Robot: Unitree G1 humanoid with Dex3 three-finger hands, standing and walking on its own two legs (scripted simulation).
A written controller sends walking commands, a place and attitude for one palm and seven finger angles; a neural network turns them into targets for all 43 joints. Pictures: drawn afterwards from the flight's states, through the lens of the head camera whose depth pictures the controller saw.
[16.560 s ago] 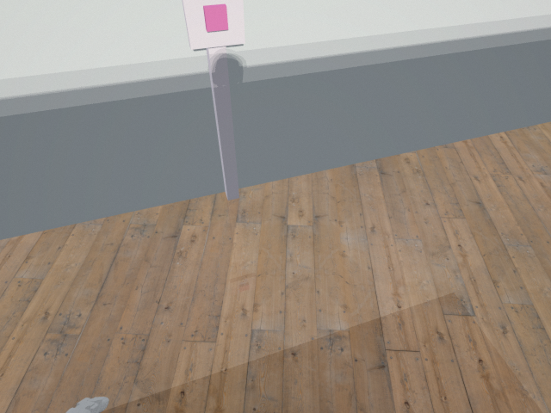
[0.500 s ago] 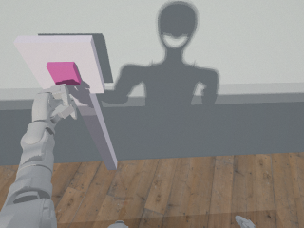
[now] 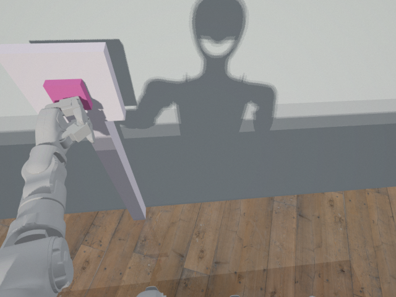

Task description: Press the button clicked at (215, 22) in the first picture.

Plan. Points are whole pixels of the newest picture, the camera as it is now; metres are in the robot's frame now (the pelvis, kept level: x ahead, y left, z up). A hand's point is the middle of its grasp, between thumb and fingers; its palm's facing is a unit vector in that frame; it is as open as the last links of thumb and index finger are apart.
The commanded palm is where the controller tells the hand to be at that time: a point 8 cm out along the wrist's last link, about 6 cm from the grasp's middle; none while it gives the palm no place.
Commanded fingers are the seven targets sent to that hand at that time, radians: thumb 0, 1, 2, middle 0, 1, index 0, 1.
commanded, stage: press the button with the knuckle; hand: left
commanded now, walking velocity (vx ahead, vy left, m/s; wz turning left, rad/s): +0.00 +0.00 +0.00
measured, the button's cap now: (70, 94) +0.49 +0.26 +0.13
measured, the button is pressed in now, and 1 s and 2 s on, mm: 1 9 0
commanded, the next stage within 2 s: hold the button down briefly in 0.54 s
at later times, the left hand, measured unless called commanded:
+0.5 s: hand (82, 122) +0.44 +0.23 +0.09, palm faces +0.06 -1.00 +0.01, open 2.9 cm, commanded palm +0.45 +0.28 +0.10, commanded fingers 0.00 0.90 0.90 -1.30 -1.50 -1.30 -1.50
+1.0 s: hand (83, 122) +0.44 +0.23 +0.09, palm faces +0.09 -1.00 -0.02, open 2.9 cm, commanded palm +0.44 +0.27 +0.10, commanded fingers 0.00 0.90 0.90 -1.30 -1.50 -1.30 -1.50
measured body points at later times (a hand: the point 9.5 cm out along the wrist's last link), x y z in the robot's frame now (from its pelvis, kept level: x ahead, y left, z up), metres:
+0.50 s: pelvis -0.02 +0.00 -0.01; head +0.06 +0.03 +0.43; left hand +0.44 +0.29 +0.09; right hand +0.02 -0.27 -0.12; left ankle +0.03 +0.13 -0.70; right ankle -0.02 -0.13 -0.70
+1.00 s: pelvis -0.05 +0.01 -0.02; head +0.04 +0.03 +0.42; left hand +0.43 +0.29 +0.09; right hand -0.02 -0.27 -0.12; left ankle +0.03 +0.13 -0.70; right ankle -0.02 -0.13 -0.70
